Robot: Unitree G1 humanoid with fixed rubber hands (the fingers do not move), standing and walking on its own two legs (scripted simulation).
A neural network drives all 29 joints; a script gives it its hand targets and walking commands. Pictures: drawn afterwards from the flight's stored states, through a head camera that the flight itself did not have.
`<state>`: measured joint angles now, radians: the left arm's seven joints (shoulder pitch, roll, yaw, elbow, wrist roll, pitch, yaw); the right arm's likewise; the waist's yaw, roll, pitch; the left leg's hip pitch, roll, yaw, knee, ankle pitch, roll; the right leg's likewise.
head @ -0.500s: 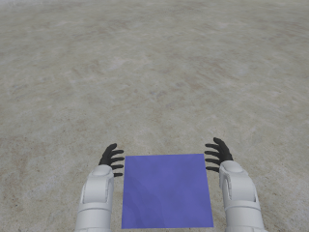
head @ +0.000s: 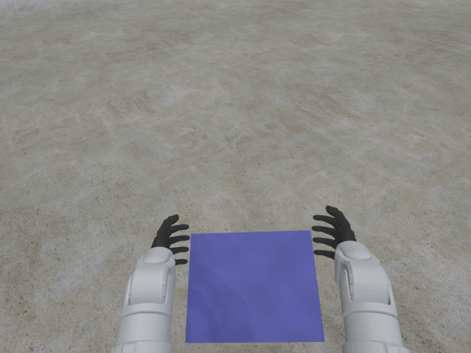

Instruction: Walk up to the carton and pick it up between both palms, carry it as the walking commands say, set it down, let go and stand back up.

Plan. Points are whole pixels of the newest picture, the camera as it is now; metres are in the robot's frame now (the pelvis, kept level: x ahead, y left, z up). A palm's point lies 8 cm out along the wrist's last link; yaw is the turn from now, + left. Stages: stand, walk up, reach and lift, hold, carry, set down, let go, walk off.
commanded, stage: hold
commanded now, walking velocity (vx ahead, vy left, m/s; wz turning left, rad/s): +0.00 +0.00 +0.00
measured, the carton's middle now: (252, 286) +0.28 -0.01 -0.07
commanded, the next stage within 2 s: carry in 0.08 s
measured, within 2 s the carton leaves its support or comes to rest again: neither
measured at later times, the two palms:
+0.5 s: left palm (156, 196) +0.37 +0.16 +0.10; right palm (323, 186) +0.37 -0.14 +0.11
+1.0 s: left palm (162, 127) +0.61 +0.20 +0.09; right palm (282, 116) +0.63 -0.10 +0.10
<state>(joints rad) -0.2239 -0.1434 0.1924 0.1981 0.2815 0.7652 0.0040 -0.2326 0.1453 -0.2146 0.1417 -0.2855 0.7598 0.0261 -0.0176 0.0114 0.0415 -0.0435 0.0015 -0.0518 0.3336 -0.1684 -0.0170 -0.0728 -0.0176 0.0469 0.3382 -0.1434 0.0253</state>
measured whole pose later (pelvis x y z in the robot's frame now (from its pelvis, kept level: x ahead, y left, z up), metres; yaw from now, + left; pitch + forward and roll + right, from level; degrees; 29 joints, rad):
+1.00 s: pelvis +0.37 +0.05 -0.02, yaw +1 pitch +2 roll +1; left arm -0.09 -0.13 0.03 -0.48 0.05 1.29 0.25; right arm -0.13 0.13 -0.05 -0.45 -0.09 1.24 -0.24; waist 0.01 -0.01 -0.12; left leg -0.43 0.06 0.22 0.46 -0.09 0.02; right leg 0.03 -0.13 -0.17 0.44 -0.46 0.07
